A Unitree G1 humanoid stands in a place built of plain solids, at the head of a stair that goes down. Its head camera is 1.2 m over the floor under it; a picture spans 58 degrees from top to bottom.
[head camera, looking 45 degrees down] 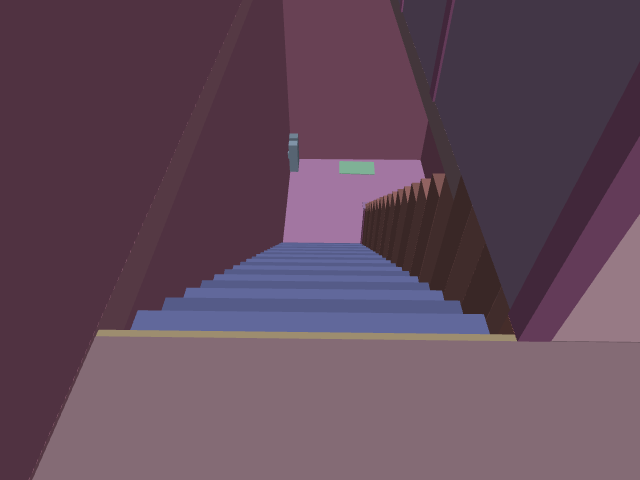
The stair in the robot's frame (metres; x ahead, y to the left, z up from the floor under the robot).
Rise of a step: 0.20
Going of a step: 0.22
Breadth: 1.36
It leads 1 degrees to the right of straight ahead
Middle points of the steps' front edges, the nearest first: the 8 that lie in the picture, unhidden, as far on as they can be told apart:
0.78 0.04 0.00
1.00 0.04 -0.20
1.22 0.04 -0.40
1.44 0.03 -0.61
1.66 0.03 -0.81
1.88 0.03 -1.01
2.10 0.02 -1.21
2.32 0.02 -1.42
